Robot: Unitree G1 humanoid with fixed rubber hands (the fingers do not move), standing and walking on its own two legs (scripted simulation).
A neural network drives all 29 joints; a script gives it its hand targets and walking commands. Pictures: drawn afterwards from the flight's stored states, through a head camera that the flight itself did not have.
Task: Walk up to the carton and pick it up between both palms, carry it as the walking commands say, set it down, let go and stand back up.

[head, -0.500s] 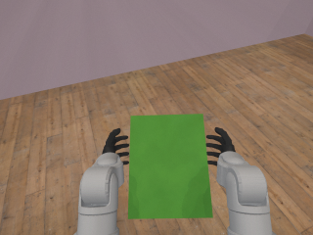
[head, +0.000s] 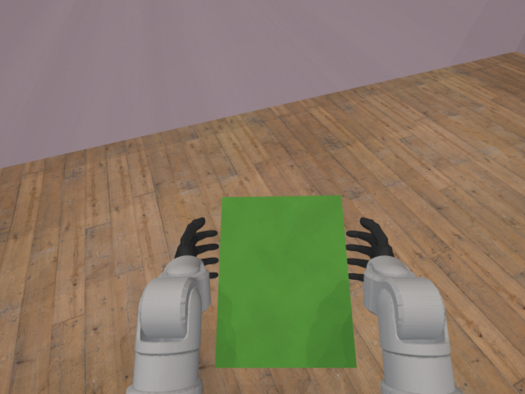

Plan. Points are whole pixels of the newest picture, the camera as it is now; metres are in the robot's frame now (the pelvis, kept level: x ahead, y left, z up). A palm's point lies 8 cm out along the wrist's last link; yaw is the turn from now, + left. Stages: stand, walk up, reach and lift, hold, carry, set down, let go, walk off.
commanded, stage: carry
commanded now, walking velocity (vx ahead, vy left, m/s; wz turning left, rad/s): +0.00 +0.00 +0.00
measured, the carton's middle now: (282, 280) +0.33 +0.00 +0.00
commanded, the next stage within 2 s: hold in 1.30 s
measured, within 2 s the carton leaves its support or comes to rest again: neither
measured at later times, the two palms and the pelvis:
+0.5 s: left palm (194, 300) +0.25 +0.13 +0.07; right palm (386, 300) +0.25 -0.14 +0.07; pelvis -0.04 -0.01 +0.00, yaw +0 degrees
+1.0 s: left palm (191, 322) +0.23 +0.13 +0.06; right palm (391, 319) +0.23 -0.14 +0.06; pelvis -0.05 -0.01 +0.00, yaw +0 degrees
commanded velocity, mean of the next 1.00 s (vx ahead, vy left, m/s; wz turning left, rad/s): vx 0.00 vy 0.00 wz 0.00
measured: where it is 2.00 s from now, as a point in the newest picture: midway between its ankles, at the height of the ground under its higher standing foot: outside the picture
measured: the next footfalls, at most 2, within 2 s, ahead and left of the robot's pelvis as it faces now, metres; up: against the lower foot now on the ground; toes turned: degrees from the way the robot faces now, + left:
none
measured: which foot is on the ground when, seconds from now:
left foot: down 0.00-1.00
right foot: down 0.00-1.00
